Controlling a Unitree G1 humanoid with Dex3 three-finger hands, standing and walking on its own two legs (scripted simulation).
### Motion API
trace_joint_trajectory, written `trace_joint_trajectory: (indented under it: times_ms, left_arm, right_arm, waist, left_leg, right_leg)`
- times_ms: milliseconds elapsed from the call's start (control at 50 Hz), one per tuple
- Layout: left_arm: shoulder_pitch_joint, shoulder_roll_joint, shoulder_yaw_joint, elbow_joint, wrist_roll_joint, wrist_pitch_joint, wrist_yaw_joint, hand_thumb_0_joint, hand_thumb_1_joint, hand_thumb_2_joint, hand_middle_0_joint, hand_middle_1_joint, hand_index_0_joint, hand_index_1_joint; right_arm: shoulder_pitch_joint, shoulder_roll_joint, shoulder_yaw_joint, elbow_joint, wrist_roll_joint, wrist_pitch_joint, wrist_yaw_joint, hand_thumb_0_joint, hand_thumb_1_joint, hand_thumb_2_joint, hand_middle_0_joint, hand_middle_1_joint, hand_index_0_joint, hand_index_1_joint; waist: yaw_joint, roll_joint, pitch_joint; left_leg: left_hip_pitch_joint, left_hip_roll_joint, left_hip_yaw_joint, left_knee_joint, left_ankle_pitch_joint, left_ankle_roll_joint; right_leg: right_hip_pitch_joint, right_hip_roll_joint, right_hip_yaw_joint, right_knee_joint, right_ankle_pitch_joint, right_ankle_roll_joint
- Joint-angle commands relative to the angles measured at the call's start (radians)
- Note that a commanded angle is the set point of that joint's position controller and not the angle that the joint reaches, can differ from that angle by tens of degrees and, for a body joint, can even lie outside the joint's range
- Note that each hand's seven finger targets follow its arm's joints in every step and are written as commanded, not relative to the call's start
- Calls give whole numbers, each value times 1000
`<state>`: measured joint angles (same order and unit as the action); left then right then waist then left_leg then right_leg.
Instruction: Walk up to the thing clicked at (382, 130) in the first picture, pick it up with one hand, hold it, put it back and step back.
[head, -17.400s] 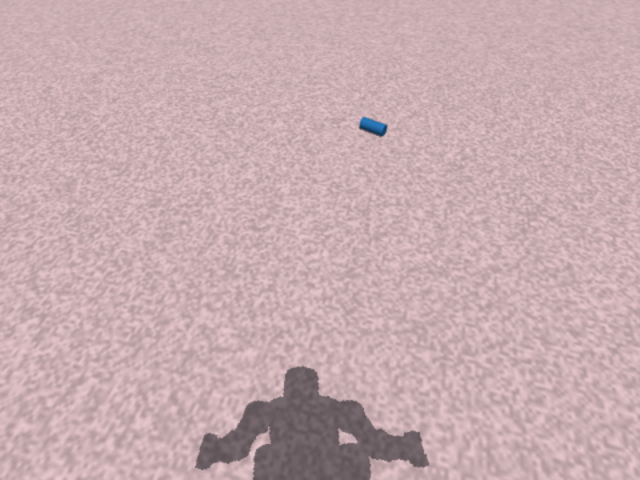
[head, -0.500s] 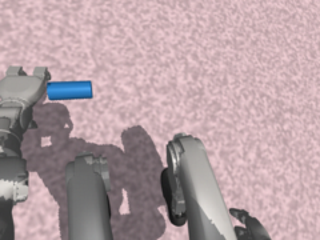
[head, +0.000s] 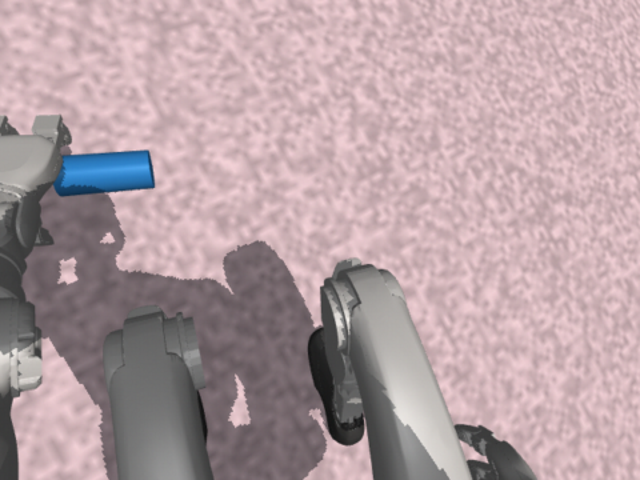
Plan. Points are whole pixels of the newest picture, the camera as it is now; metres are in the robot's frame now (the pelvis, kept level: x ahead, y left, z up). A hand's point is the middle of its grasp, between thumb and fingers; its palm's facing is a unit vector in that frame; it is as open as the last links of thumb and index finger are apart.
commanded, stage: rise first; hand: left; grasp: from above
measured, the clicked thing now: (105, 172) +0.55 +0.21 -0.32
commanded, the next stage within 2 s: approach in 1.66 s
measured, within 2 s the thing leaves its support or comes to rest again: neither
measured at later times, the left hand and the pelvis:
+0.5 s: hand (41, 187) +0.49 +0.25 -0.19, palm faces -0.46 -0.01 -0.89, open 13.9 cm; pelvis +0.00 +0.00 -0.01, yaw -1 degrees
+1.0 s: hand (46, 184) +0.50 +0.25 -0.20, palm faces -0.47 -0.01 -0.88, open 13.8 cm; pelvis -0.01 +0.01 -0.02, yaw -2 degrees
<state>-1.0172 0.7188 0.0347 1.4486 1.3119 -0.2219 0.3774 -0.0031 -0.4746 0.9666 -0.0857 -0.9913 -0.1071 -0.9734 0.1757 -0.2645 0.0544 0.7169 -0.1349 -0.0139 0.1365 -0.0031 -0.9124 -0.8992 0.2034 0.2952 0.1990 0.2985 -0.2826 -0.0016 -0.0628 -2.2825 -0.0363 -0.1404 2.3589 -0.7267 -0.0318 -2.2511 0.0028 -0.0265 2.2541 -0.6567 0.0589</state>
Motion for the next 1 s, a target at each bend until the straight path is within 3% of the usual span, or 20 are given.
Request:
trace_joint_trajectory:
  times_ms: [0, 80, 120, 140, 160, 200, 220, 260, 380, 500, 660, 700, 740, 840, 860, 900, 920, 980]
  left_arm:
    - [-327, 219, 27, -140, -24, -2, 35, 0, -492, 960, -61, -1001, -89, -973]
    - [-341, 218, 22, -124, -26, -3, 33, 0, -497, 964, -66, -998, -88, -975]
    - [-369, 234, 25, -146, -26, -8, 33, 0, -495, 962, -65, -1001, -89, -976]
    - [-360, 243, 29, -140, -24, -8, 34, 0, -541, 1030, -88, -966, -71, -983]
    - [-358, 245, 33, -140, -25, -6, 38, 0, -497, 979, -74, -991, -88, -977]
    - [-382, 210, 5, -138, -25, -9, 35, 0, -495, 976, -84, -988, -96, -975]
    - [-388, 239, 22, -136, -24, -9, 39, 0, -495, 975, -83, -985, -94, -973]
    - [-378, 224, 10, -106, -22, -6, 36, 0, -493, 973, -85, -985, -96, -973]
    - [-385, 226, -1, -72, -22, -3, 31, 0, -504, 982, -71, -1012, -86, -996]
    - [-429, 260, 6, -85, -13, -4, 32, 0, -502, 979, -69, -1016, -85, -1000]
    - [-421, 246, -15, -47, -8, 3, 31, 0, -497, 971, -79, -1019, -94, -1003]
    - [-438, 273, -1, -65, -9, 3, 34, 0, -494, 969, -76, -1016, -92, -998]
    - [-432, 255, -11, -51, -9, 4, 32, 0, -493, 967, -79, -1014, -95, -997]
    - [-434, 268, -6, -56, 1, 4, 39, 0, -474, 952, -88, -1011, -108, -990]
    - [-431, 251, -13, -46, 2, 6, 37, 0, -476, 953, -90, -1002, -108, -983]
    - [-421, 267, 0, -47, 0, 9, 40, 0, -471, 951, -91, -998, -109, -980]
    - [-437, 273, 5, -60, -3, 9, 41, 0, -467, 950, -95, -988, -111, -971]
    - [-459, 294, 12, -91, -2, 6, 41, 0, -446, 928, -114, -986, -132, -966]
  right_arm:
    - [228, -255, -77, -4, 3, -4, -16, 0, -903, -903, 200, 300, 200, 300]
    - [230, -254, -68, -2, -1, -4, -15, 0, -904, -903, 200, 300, 200, 300]
    - [229, -256, -61, -2, -1, -3, -12, 0, -903, -903, 200, 300, 200, 300]
    - [229, -259, -63, -4, -2, -3, -13, 0, -904, -901, 200, 300, 200, 300]
    - [231, -262, -63, -4, 0, -2, -14, 0, -902, -901, 200, 300, 200, 300]
    - [222, -258, -57, -6, -3, 0, -12, 0, -903, -902, 200, 300, 200, 300]
    - [228, -266, -61, -3, 0, 0, -15, 0, -903, -902, 200, 300, 200, 300]
    - [227, -263, -55, -8, -3, 1, -13, 0, -903, -902, 200, 300, 200, 300]
    - [225, -265, -42, -9, -7, 0, -15, 0, -904, -902, 200, 300, 200, 300]
    - [226, -273, -33, -15, -6, 1, -16, 0, -903, -902, 200, 300, 200, 300]
    - [227, -273, -17, -20, -7, 1, -17, 0, -905, -902, 200, 300, 200, 300]
    - [231, -278, -15, -24, -7, 0, -18, 0, -904, -902, 200, 300, 200, 300]
    - [232, -277, -11, -28, -9, -2, -18, 0, -904, -902, 200, 300, 200, 300]
    - [237, -283, -7, -29, -7, -3, -18, 0, -904, -901, 200, 300, 200, 300]
    - [246, -284, -8, -33, -8, -5, -15, 0, -904, -901, 200, 300, 200, 300]
    - [246, -291, -9, -35, -8, -7, -14, 0, -903, -901, 200, 300, 200, 300]
    - [250, -291, -5, -39, -12, -8, -12, 0, -902, -900, 200, 300, 200, 300]
    - [251, -292, -7, -41, -9, -5, -12, 0, -904, -901, 200, 300, 200, 300]
  waist:
    - [-5, 299, -695]
    - [-25, 276, -672]
    - [-23, 303, -696]
    - [-14, 306, -702]
    - [-7, 332, -702]
    - [-32, 339, -685]
    - [-21, 327, -695]
    - [-36, 319, -671]
    - [-44, 299, -641]
    - [-52, 320, -658]
    - [-68, 327, -629]
    - [-61, 347, -646]
    - [-73, 354, -628]
    - [-71, 389, -635]
    - [-84, 386, -630]
    - [-76, 401, -634]
    - [-88, 409, -630]
    - [-78, 406, -654]
  left_leg:
    - [525, -1, 111, -241, 260, 60]
    - [479, 0, 114, -224, 247, 66]
    - [485, -1, 112, -229, 256, 63]
    - [494, 0, 111, -228, 254, 62]
    - [511, 0, 111, -235, 264, 56]
    - [502, 2, 107, -232, 249, 55]
    - [507, -1, 104, -235, 243, 55]
    - [483, 0, 107, -223, 241, 58]
    - [461, -1, 105, -218, 215, 61]
    - [453, 0, 99, -210, 220, 61]
    - [444, 0, 99, -201, 219, 62]
    - [448, 0, 97, -206, 219, 59]
    - [461, 3, 94, -203, 220, 57]
    - [492, 2, 86, -213, 239, 48]
    - [501, 5, 79, -210, 251, 46]
    - [519, 6, 71, -215, 267, 41]
    - [509, 6, 73, -212, 264, 42]
    - [499, 3, 83, -207, 248, 48]
  right_leg:
    - [381, 17, -110, -203, 247, -89]
    - [396, 19, -112, -204, 244, -84]
    - [404, 21, -114, -194, 251, -86]
    - [397, 22, -115, -192, 248, -88]
    - [378, 19, -116, -186, 247, -91]
    - [365, 25, -124, -183, 238, -93]
    - [355, 22, -123, -185, 231, -93]
    - [363, 24, -124, -184, 233, -90]
    - [359, 25, -126, -188, 211, -89]
    - [352, 25, -131, -177, 219, -90]
    - [348, 30, -135, -172, 224, -90]
    - [344, 28, -136, -169, 221, -91]
    - [330, 28, -139, -167, 221, -92]
    - [313, 27, -145, -153, 235, -96]
    - [304, 26, -149, -148, 243, -96]
    - [292, 21, -151, -141, 254, -96]
    - [301, 20, -150, -141, 254, -94]
    - [314, 23, -146, -153, 245, -93]
